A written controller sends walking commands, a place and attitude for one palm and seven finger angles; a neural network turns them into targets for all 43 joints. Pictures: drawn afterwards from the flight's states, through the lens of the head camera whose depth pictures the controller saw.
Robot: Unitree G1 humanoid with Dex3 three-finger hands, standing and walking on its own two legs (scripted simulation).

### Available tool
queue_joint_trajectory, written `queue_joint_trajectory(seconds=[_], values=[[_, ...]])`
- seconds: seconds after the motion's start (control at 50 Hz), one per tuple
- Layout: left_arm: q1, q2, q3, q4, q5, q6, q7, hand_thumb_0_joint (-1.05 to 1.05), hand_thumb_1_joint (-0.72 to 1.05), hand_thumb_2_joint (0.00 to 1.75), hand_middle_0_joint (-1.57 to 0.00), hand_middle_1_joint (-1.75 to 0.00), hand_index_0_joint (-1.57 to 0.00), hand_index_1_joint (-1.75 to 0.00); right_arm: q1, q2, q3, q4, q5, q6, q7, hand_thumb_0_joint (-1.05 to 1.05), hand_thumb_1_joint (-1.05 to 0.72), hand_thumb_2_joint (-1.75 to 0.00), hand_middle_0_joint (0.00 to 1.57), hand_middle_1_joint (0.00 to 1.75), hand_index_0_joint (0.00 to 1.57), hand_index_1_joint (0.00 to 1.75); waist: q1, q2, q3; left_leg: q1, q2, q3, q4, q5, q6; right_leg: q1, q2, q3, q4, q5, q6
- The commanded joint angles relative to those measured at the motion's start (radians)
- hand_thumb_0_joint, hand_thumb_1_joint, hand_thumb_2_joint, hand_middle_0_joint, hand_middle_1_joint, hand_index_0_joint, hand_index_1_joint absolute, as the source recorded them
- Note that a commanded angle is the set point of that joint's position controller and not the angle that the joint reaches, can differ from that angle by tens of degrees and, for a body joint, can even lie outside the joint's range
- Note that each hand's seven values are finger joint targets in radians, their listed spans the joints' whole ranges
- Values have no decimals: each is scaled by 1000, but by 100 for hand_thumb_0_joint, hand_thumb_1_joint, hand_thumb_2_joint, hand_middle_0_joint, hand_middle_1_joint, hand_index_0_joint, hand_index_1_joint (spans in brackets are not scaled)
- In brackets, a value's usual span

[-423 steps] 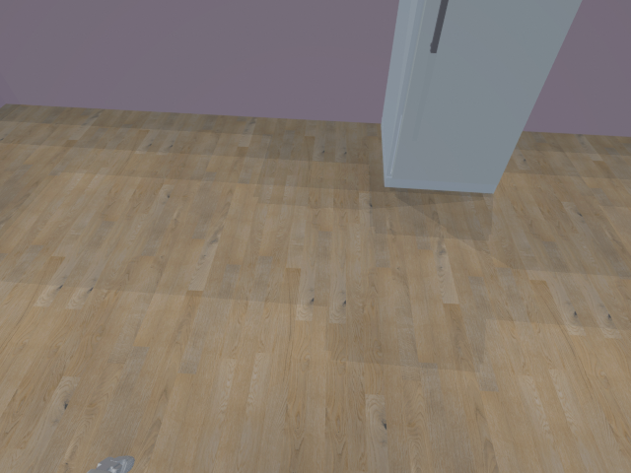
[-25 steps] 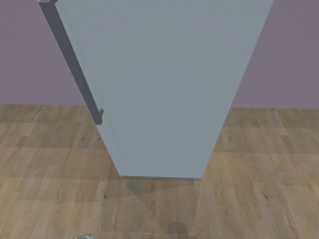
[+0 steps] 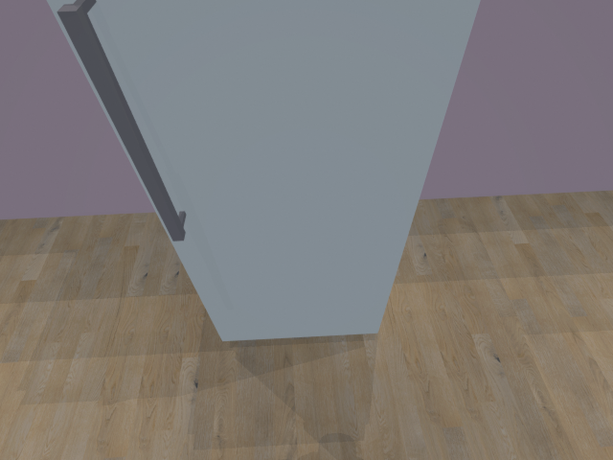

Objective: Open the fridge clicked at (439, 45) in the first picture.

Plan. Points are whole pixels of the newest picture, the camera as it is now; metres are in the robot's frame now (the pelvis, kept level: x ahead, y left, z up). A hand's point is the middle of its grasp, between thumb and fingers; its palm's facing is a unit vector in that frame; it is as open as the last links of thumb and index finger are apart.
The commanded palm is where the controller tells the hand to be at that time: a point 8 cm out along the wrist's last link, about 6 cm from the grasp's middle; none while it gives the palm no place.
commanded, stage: come to a stop and stand still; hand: left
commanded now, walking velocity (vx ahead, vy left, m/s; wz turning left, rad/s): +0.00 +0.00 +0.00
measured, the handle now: (143, 145) +0.51 +0.26 +0.13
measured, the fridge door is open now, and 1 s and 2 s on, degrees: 0 0 0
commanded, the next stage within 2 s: look again from close up in 0.82 s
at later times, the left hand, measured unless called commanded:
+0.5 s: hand out of the picture -0.05 +0.19 -0.18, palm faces +0.04 -0.99 -0.15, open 7.3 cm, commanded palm none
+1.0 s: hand out of the picture -0.06 +0.19 -0.18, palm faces +0.05 -0.99 -0.13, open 7.4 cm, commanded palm none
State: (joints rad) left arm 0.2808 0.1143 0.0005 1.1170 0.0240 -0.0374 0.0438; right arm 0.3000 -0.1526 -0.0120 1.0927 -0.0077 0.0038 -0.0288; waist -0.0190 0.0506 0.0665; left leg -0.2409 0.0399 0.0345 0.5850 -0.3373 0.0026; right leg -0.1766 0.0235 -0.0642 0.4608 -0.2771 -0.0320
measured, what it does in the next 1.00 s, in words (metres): shifts its weight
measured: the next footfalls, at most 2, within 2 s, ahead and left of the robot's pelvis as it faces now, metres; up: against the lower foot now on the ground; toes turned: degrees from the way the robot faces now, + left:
none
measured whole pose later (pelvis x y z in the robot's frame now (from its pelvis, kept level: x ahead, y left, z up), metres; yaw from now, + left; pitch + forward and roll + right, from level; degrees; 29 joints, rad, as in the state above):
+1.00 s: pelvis -0.04 +0.04 +0.00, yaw +1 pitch -2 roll -1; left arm 0.36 0.13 -0.02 1.09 0.02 -0.01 0.04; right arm 0.31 -0.14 0.01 1.10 -0.01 -0.01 -0.02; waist 0.01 -0.02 0.00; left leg -0.24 -0.05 0.07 0.43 -0.17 0.08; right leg -0.19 -0.04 -0.05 0.43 -0.21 0.03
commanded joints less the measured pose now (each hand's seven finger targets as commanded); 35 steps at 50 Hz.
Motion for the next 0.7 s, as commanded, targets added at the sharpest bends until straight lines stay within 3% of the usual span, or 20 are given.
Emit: queue_joint_trajectory(seconds=[0.0, 0.02, 0.06, 0.08, 0.1, 0.12, 0.14, 0.2, 0.22, 0.3, 0.36, 0.46, 0.5, 0.56, 0.68], values=[[132, 130, 11, -28, -8, -22, 21, 0, 90, 90, -20, -30, -20, -30, 21, -39, -3, -78, -1, -26, 3, 0, -90, -90, 20, 30, 20, 30, 18, -258, -168, -66, -11, 5, 60, -37, 12, 197, -239, 127, -21, 986, -68], [112, 140, 13, -40, -6, -17, 19, 0, 90, 90, -20, -30, -20, -30, 33, -22, -3, -70, -2, -24, 5, 0, -90, -90, 20, 30, 20, 30, 7, -154, -143, -22, -21, 26, 16, 3, 5, 143, -226, 120, -24, 862, -71], [73, 142, 10, -52, -10, -3, 14, 0, 90, 90, -20, -30, -20, -30, 59, -26, 1, -50, -8, -20, 2, 0, -90, -90, 20, 30, 20, 30, -12, -77, -73, 67, -7, 7, -86, 88, -1, -12, -199, 133, -64, 394, -59], [66, 130, 8, -54, -12, 3, 11, 0, 90, 90, -20, -30, -20, -30, 63, -42, -1, -48, -10, -22, 1, 0, -90, -90, 20, 30, 20, 30, -12, -37, -20, 71, 25, -29, -118, 131, 8, -83, -165, 127, -73, 202, -40], [70, 113, 4, -55, -13, 7, 10, 0, 90, 90, -20, -30, -20, -30, 63, -63, 0, -48, -11, -23, 1, 0, -90, -90, 20, 30, 20, 30, -6, -12, 29, 39, 63, -63, -140, 163, 24, -118, -134, 114, -82, 87, -23], [93, 101, 4, -53, -6, 9, 10, 0, 90, 90, -20, -30, -20, -30, 66, -71, -3, -49, -11, -24, 0, 0, -90, -90, 20, 30, 20, 30, 5, -17, 54, 1, 95, -85, -153, 174, 41, -113, -117, 101, -99, 50, -12], [92, 103, 1, -54, -4, 13, 9, 0, 90, 90, -20, -30, -20, -30, 46, -74, 1, -53, -10, -24, 2, 0, -90, -90, 20, 30, 20, 30, 11, 27, 82, -37, 77, -95, -173, 142, 38, -107, -111, 105, -98, 7, -14], [119, 107, -1, -51, -6, 12, 3, 0, 90, 90, -20, -30, -20, -30, 36, -75, 4, -64, -7, -24, 2, 0, -90, -90, 20, 30, 20, 30, 17, -18, 99, -73, 61, -109, -218, 57, 40, -95, -110, 117, -111, -29, -13], [122, 107, -3, -48, -4, 10, 4, 0, 90, 90, -20, -30, -20, -30, 43, -76, 4, -61, -7, -27, 1, 0, -90, -90, 20, 30, 20, 30, 17, -33, 90, -58, 66, -104, -216, 91, 41, -87, -114, 110, -111, 10, -11], [124, 110, -1, -62, -8, 13, -2, 0, 90, 90, -20, -30, -20, -30, 46, -95, 4, -70, -7, -29, -1, 0, -90, -90, 20, 30, 20, 30, 15, -50, 44, -55, 61, -117, -246, 31, 42, -58, -115, 106, -112, -19, -7], [129, 112, -1, -67, -6, 16, -3, 0, 90, 90, -20, -30, -20, -30, 46, -106, 2, -71, -7, -31, 0, 0, -90, -90, 20, 30, 20, 30, 19, -19, 33, -70, 66, -133, -273, -9, 45, -40, -115, 97, -104, -8, -4], [143, 112, 1, -69, -4, 20, -5, 0, 90, 90, -20, -30, -20, -30, 49, -120, -1, -70, -7, -31, 2, 0, -90, -90, 20, 30, 20, 30, 24, -23, 36, -109, 75, -161, -319, -84, 51, -20, -110, 78, -87, -2, 1], [153, 109, 0, -66, -4, 19, -5, 0, 90, 90, -20, -30, -20, -30, 51, -118, -3, -66, -6, -31, 3, 0, -90, -90, 20, 30, 20, 30, 27, -48, 34, -110, 74, -157, -320, -83, 52, -20, -114, 79, -91, 1, 1], [154, 110, 1, -65, -4, 18, -4, 0, 90, 90, -20, -30, -20, -30, 63, -119, -3, -57, -5, -34, 2, 0, -90, -90, 20, 30, 20, 30, 26, -38, 8, -95, 77, -164, -325, -62, 54, -9, -114, 77, -81, 21, 2], [163, 105, 0, -56, -4, 17, -2, 0, 90, 90, -20, -30, -20, -30, 66, -110, -3, -39, -3, -36, 2, 0, -90, -90, 20, 30, 20, 30, 27, -44, 21, -89, 76, -160, -332, -38, 54, -13, -121, 77, -83, 42, 3]])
